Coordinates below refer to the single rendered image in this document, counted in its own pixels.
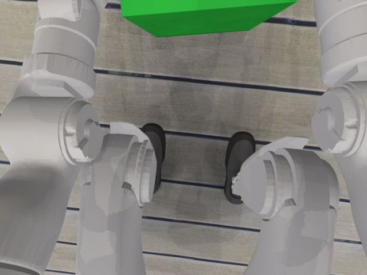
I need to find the carton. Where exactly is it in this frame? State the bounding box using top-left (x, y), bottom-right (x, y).
top-left (120, 0), bottom-right (297, 37)

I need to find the robot right upper arm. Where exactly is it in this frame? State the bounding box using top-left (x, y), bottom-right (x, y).
top-left (311, 81), bottom-right (367, 257)

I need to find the right robot forearm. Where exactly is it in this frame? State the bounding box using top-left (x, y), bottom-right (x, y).
top-left (313, 0), bottom-right (367, 87)

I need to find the left robot forearm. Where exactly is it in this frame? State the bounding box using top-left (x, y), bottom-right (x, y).
top-left (0, 0), bottom-right (108, 146)

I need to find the robot left upper arm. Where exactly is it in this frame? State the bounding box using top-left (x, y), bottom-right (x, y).
top-left (0, 96), bottom-right (103, 275)

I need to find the left robot thigh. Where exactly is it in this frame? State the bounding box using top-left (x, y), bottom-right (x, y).
top-left (76, 133), bottom-right (157, 275)

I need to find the left robot foot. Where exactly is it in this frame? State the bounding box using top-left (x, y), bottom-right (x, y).
top-left (141, 123), bottom-right (166, 194)

